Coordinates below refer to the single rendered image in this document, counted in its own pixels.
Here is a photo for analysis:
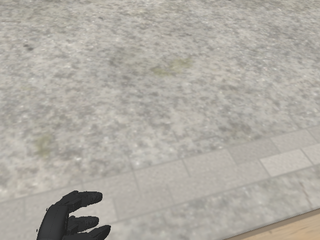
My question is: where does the robot left hand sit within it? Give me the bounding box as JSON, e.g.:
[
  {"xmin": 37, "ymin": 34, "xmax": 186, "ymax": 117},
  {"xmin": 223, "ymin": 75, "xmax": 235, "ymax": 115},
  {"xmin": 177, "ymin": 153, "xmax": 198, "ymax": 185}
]
[{"xmin": 36, "ymin": 190, "xmax": 111, "ymax": 240}]

